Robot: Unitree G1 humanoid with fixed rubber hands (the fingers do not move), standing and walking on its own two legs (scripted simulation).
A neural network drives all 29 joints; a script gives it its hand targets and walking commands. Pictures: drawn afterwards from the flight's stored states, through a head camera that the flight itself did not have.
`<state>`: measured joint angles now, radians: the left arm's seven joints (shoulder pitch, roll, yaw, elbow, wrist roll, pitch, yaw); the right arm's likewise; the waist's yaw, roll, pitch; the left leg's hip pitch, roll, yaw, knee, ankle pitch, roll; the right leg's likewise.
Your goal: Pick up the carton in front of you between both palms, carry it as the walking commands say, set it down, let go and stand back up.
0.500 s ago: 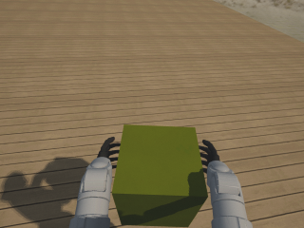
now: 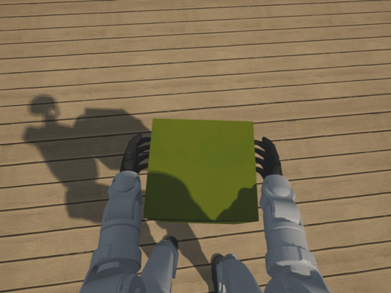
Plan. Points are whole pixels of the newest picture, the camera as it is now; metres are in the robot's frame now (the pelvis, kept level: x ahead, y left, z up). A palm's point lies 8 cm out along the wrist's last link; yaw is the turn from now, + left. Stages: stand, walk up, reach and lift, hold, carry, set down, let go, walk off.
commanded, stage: set down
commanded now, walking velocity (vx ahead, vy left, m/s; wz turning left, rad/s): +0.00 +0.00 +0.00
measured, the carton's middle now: (200, 179) +0.36 +0.02 -0.15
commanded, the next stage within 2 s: none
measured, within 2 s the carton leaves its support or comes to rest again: neither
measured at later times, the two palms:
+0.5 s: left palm (139, 169) +0.39 +0.19 -0.21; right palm (247, 169) +0.42 -0.11 -0.21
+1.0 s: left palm (145, 176) +0.41 +0.20 -0.38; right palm (231, 170) +0.45 -0.09 -0.37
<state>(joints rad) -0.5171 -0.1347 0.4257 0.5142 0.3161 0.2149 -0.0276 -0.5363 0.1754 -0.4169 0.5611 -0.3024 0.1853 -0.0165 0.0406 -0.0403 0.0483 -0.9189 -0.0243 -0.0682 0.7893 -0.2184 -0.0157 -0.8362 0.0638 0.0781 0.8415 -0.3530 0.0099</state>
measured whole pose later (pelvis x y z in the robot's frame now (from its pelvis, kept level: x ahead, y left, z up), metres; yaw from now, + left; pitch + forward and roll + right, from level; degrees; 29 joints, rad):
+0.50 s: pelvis -0.03 +0.00 -0.13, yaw -2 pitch +42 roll -2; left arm -0.76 -0.05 0.47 0.61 0.25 0.24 -0.01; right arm -0.80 0.10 -0.42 0.68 -0.22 0.20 -0.08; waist 0.06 -0.06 -0.22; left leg -1.72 -0.05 -0.11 1.37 -0.37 -0.05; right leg -1.63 0.13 0.06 1.43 -0.52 0.02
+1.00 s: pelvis -0.05 +0.00 -0.26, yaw -4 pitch +46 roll -3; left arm -1.00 0.04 0.46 0.68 0.16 0.23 0.06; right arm -1.12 -0.04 -0.34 0.85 -0.12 0.19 -0.11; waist 0.10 -0.07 -0.08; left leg -2.16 -0.09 -0.11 1.79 -0.44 -0.07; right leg -2.07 0.18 0.06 1.85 -0.60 0.06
